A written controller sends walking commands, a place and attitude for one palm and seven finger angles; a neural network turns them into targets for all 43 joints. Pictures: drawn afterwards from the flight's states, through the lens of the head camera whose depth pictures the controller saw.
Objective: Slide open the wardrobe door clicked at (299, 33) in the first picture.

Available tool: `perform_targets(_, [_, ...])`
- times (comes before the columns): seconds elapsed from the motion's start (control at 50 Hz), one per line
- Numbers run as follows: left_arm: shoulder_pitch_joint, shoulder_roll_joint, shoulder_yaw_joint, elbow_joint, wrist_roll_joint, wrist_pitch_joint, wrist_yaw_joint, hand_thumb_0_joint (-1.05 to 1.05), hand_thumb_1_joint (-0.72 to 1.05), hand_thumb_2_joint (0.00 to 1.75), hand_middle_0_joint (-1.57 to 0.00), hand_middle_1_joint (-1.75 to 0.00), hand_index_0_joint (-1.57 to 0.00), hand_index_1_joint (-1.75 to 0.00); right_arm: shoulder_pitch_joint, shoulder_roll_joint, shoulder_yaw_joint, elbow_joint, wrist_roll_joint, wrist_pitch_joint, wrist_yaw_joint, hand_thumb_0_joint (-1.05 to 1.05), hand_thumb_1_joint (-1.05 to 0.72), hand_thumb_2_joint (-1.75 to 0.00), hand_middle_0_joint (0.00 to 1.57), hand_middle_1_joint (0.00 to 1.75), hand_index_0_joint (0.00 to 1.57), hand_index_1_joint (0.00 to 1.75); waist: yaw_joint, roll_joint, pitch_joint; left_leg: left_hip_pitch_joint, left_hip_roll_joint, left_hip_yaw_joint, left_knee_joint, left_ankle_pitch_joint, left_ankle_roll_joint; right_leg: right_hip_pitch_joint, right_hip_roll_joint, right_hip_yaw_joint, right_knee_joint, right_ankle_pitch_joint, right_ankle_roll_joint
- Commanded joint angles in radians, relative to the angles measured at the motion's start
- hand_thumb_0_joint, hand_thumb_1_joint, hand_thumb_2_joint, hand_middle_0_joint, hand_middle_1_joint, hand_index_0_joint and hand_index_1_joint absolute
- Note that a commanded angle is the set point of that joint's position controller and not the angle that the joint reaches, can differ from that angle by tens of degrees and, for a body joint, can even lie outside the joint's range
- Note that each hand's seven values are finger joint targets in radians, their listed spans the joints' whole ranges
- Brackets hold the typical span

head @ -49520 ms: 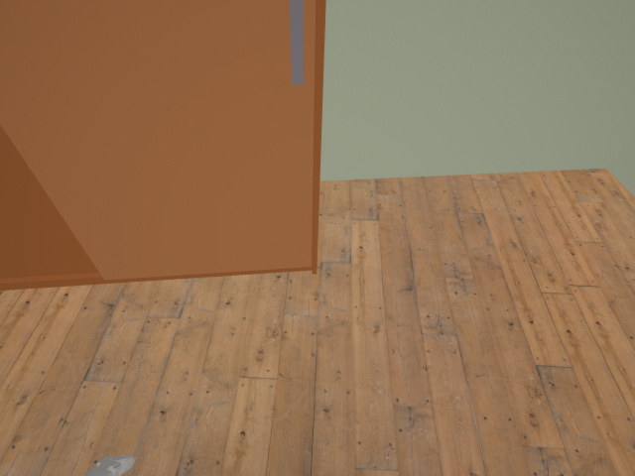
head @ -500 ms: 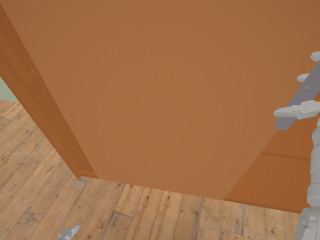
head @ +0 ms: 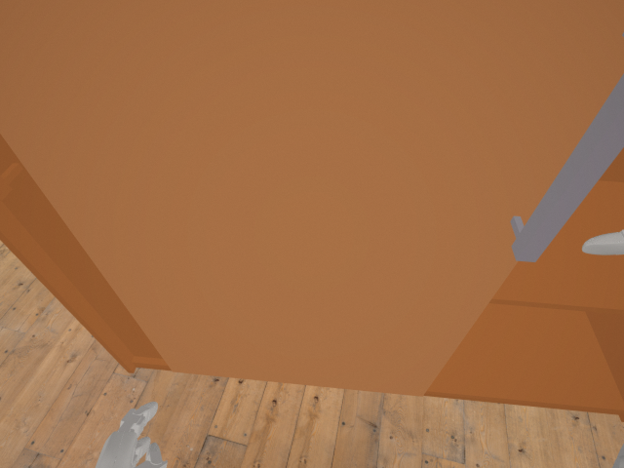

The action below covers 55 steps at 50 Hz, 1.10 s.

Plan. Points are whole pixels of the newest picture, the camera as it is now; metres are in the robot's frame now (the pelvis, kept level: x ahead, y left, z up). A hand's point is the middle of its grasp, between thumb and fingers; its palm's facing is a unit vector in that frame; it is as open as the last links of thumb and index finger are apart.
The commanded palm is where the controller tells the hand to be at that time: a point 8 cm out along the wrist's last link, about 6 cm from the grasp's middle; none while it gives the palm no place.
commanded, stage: slip the hand off the handle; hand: right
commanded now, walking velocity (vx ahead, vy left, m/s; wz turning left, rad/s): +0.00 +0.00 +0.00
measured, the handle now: (570, 162) +0.41 -0.28 +0.21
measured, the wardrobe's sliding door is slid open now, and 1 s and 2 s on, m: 0.61 0.61 0.61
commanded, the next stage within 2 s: draw the hand back to the body in 0.82 s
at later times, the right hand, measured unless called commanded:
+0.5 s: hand out of the picture +0.30 -0.34 +0.21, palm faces +0.42 +0.89 -0.16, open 14.7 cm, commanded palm +0.25 -0.37 +0.21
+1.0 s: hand out of the picture +0.21 -0.31 +0.21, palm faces +0.41 +0.90 -0.14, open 14.7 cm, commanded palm +0.18 -0.35 +0.21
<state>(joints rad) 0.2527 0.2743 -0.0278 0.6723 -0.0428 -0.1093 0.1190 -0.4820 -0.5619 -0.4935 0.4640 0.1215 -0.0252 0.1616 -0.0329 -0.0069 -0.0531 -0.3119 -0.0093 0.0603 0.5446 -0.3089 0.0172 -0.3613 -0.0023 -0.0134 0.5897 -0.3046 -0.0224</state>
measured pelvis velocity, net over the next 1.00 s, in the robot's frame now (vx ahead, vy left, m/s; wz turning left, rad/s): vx -0.02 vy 0.01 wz -0.02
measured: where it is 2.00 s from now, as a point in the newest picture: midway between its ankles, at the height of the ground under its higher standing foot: outside the picture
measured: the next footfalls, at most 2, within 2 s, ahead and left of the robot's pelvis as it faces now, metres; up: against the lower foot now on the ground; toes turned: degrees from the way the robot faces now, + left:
none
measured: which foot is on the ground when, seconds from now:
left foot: down 0.00-1.00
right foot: down 0.00-1.00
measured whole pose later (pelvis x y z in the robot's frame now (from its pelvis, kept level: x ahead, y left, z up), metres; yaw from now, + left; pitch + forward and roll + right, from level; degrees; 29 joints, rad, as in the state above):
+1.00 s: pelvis -0.02 +0.01 +0.00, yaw -1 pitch -2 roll +1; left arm 0.19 0.24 -0.08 0.68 -0.06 -0.19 0.15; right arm -0.01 -0.46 -0.54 -0.06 0.30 0.09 0.21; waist -0.10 -0.04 -0.04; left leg -0.20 -0.01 0.08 0.52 -0.29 0.03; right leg -0.25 0.00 0.01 0.55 -0.27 -0.01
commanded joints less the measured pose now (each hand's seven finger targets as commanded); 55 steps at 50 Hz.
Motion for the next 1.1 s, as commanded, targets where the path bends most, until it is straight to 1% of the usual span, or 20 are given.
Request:
perform_targets(0.0, [0.004,0.133,0.056,-0.127,0.001,-0.045,0.011,0.0,0.9,0.9,-0.2,-0.3,-0.2,-0.3,-0.366,-0.337,-0.079,-0.231,0.022,-0.074,0.006,0.0,0.55,-0.2,0.25,1.15,0.25,1.15,0.022,-0.113,-0.312,0.036,-0.002,-0.032,-0.04,0.355,0.014,0.212,-0.003,0.035,-0.041,0.41,-0.006])
perform_targets(0.04, [0.004,0.135,0.056,-0.131,0.0,-0.045,0.009,0.0,0.9,0.9,-0.2,-0.3,-0.2,-0.3,-0.338,-0.327,-0.081,-0.221,0.03,-0.077,0.009,0.0,0.55,-0.2,0.25,1.15,0.25,1.15,0.022,-0.092,-0.3,0.025,-0.005,-0.028,-0.04,0.344,0.013,0.21,-0.006,0.04,-0.044,0.41,-0.005])
perform_targets(0.06, [0.009,0.141,0.056,-0.127,-0.001,-0.042,0.011,0.0,0.9,0.9,-0.2,-0.3,-0.2,-0.3,-0.313,-0.377,-0.126,-0.202,0.031,-0.078,0.006,0.0,0.55,-0.2,0.25,1.15,0.25,1.15,0.011,-0.088,-0.284,0.033,-0.006,-0.028,-0.042,0.343,0.015,0.191,-0.01,0.037,-0.044,0.407,-0.005])
perform_targets(0.1, [0.013,0.143,0.053,-0.131,-0.001,-0.039,0.01,0.0,0.9,0.9,-0.2,-0.3,-0.2,-0.3,-0.307,-0.396,-0.143,-0.168,0.031,-0.072,0.013,0.0,0.55,-0.2,0.25,1.15,0.25,1.15,0.013,-0.064,-0.264,0.031,-0.006,-0.029,-0.045,0.325,0.011,0.159,-0.008,0.035,-0.054,0.366,-0.007])
perform_targets(0.18, [-0.004,0.133,0.056,-0.172,-0.001,-0.04,0.0,0.0,0.9,0.9,-0.2,-0.3,-0.2,-0.3,-0.18,-0.375,-0.155,-0.296,0.045,-0.082,0.026,0.0,0.55,-0.2,0.25,1.15,0.25,1.15,-0.02,-0.112,-0.316,0.071,-0.01,-0.027,-0.035,0.348,0.016,0.192,-0.01,0.035,-0.055,0.426,-0.006])
perform_targets(0.2, [-0.017,0.125,0.054,-0.184,0.0,-0.042,-0.004,0.0,0.9,0.9,-0.2,-0.3,-0.2,-0.3,-0.156,-0.339,-0.138,-0.352,0.054,-0.085,0.028,0.0,0.55,-0.2,0.25,1.15,0.25,1.15,-0.022,-0.122,-0.316,0.069,-0.011,-0.023,-0.033,0.345,0.016,0.207,-0.011,0.04,-0.058,0.441,-0.002])
perform_targets(0.3, [-0.052,0.118,0.048,-0.186,-0.002,-0.058,0.004,0.0,0.9,0.9,-0.2,-0.3,-0.2,-0.3,-0.036,-0.291,-0.159,-0.467,0.099,-0.048,0.011,0.0,0.55,-0.2,0.25,1.15,0.25,1.15,-0.03,-0.101,-0.252,0.044,-0.014,-0.011,-0.049,0.279,0.014,0.209,-0.019,0.054,-0.086,0.382,0.007])
perform_targets(0.36, [-0.073,0.121,0.041,-0.171,-0.005,-0.063,0.015,0.0,0.9,0.9,-0.2,-0.3,-0.2,-0.3,-0.035,-0.301,-0.169,-0.481,0.096,-0.01,-0.009,0.0,0.55,-0.2,0.25,1.15,0.25,1.15,-0.025,-0.092,-0.187,0.026,-0.009,-0.013,-0.07,0.214,0.013,0.174,-0.016,0.049,-0.106,0.274,0.004])
perform_targets(0.42, [-0.095,0.106,0.037,-0.181,-0.002,-0.078,0.016,0.0,0.9,0.9,-0.2,-0.3,-0.2,-0.3,-0.003,-0.256,-0.139,-0.572,0.092,-0.005,-0.025,0.0,0.55,-0.2,0.25,1.15,0.25,1.15,-0.026,-0.118,-0.214,0.03,-0.01,-0.011,-0.068,0.198,0.015,0.207,-0.012,0.058,-0.113,0.269,0.009])
perform_targets(0.48, [-0.107,0.102,0.031,-0.172,0.0,-0.088,0.02,0.0,0.9,0.9,-0.2,-0.3,-0.2,-0.3,-0.002,-0.226,-0.11,-0.606,0.094,-0.013,-0.027,0.0,0.55,-0.2,0.25,1.15,0.25,1.15,-0.017,-0.1,-0.198,0.026,-0.011,-0.013,-0.074,0.197,0.014,0.215,-0.012,0.057,-0.109,0.26,0.008])
perform_targets(0.52, [-0.124,0.094,0.027,-0.176,0.001,-0.097,0.019,0.0,0.9,0.9,-0.2,-0.3,-0.2,-0.3,0.046,-0.187,-0.084,-0.654,0.101,-0.015,-0.021,0.0,0.55,-0.2,0.25,1.15,0.25,1.15,-0.025,-0.129,-0.198,0.031,-0.008,-0.011,-0.071,0.204,0.016,0.231,-0.009,0.059,-0.11,0.268,0.012])
perform_targets(0.58, [-0.137,0.092,0.02,-0.173,-0.001,-0.102,0.02,0.0,0.9,0.9,-0.2,-0.3,-0.2,-0.3,0.096,-0.174,-0.085,-0.665,0.113,0.005,-0.021,0.0,0.55,-0.2,0.25,1.15,0.25,1.15,-0.03,-0.111,-0.161,0.038,-0.005,-0.01,-0.081,0.202,0.016,0.212,-0.006,0.058,-0.117,0.245,0.011])
perform_targets(0.66, [-0.158,0.09,0.016,-0.17,-0.006,-0.103,0.026,0.0,0.9,0.9,-0.2,-0.3,-0.2,-0.3,0.148,-0.188,-0.121,-0.69,0.127,0.035,-0.026,0.0,0.55,-0.2,0.25,1.15,0.25,1.15,-0.036,-0.061,-0.134,0.049,-0.005,-0.011,-0.1,0.188,0.011,0.198,-0.003,0.05,-0.125,0.209,0.004])
perform_targets(0.72, [-0.171,0.08,0.008,-0.18,-0.004,-0.11,0.023,0.0,0.9,0.9,-0.2,-0.3,-0.2,-0.3,0.171,-0.164,-0.098,-0.745,0.127,0.037,-0.024,0.0,0.55,-0.2,0.25,1.15,0.25,1.15,-0.038,-0.097,-0.135,0.053,-0.004,-0.009,-0.098,0.182,0.012,0.208,0.003,0.052,-0.129,0.208,0.007])
perform_targets(0.92, [-0.18,0.082,0.007,-0.157,-0.005,-0.139,0.042,0.0,0.9,0.9,-0.2,-0.3,-0.2,-0.3,0.196,-0.183,-0.124,-0.755,0.155,0.017,0.001,0.0,0.55,-0.2,0.25,1.15,0.25,1.15,-0.033,-0.088,-0.118,0.057,0.003,-0.025,-0.115,0.162,0.005,0.196,0.012,0.044,-0.118,0.167,-0.004])
perform_targets(0.94, [-0.191,0.103,-0.001,-0.149,-0.027,-0.147,0.053,0.0,0.9,0.9,-0.2,-0.3,-0.2,-0.3,0.228,-0.168,-0.107,-0.619,0.227,0.099,0.081,0.0,0.55,-0.2,0.25,1.15,0.25,1.15,-0.021,-0.097,-0.136,0.107,0.012,-0.03,-0.13,0.163,0.006,0.201,0.006,0.044,-0.138,0.135,-0.003])
perform_targets(0.96, [-0.207,0.1,-0.006,-0.161,-0.038,-0.152,0.059,0.0,0.9,0.9,-0.2,-0.3,-0.2,-0.3,0.211,-0.175,-0.111,-0.655,0.244,0.136,0.122,0.0,0.55,-0.2,0.25,1.15,0.25,1.15,-0.035,-0.107,-0.133,0.118,0.012,-0.037,-0.141,0.174,0.003,0.209,0.008,0.044,-0.134,0.14,-0.008])
perform_targets(0.98, [-0.209,0.103,-0.009,-0.163,-0.043,-0.16,0.065,0.0,0.9,0.9,-0.2,-0.3,-0.2,-0.3,0.178,-0.198,-0.108,-0.651,0.255,0.165,0.152,0.0,0.55,-0.2,0.25,1.15,0.25,1.15,-0.025,-0.091,-0.116,0.113,0.014,-0.035,-0.147,0.169,-0.001,0.202,0.008,0.049,-0.136,0.139,-0.012])
perform_targets(1.02, [-0.215,0.108,-0.012,-0.176,-0.044,-0.177,0.064,0.0,0.9,0.9,-0.2,-0.3,-0.2,-0.3,0.182,-0.244,-0.138,-0.652,0.272,0.213,0.206,0.0,0.55,-0.2,0.25,1.15,0.25,1.15,-0.036,-0.063,-0.122,0.132,0.016,-0.041,-0.151,0.183,-0.005,0.204,0.007,0.059,-0.139,0.159,-0.019])
perform_targets(1.08, [-0.219,0.104,-0.02,-0.197,-0.046,-0.19,0.045,0.0,0.9,0.9,-0.2,-0.3,-0.2,-0.3,0.183,-0.276,-0.156,-0.687,0.295,0.233,0.273,0.0,0.55,-0.2,0.25,1.15,0.25,1.15,-0.037,-0.075,-0.127,0.144,0.02,-0.051,-0.146,0.218,-0.007,0.217,0.009,0.064,-0.126,0.194,-0.021])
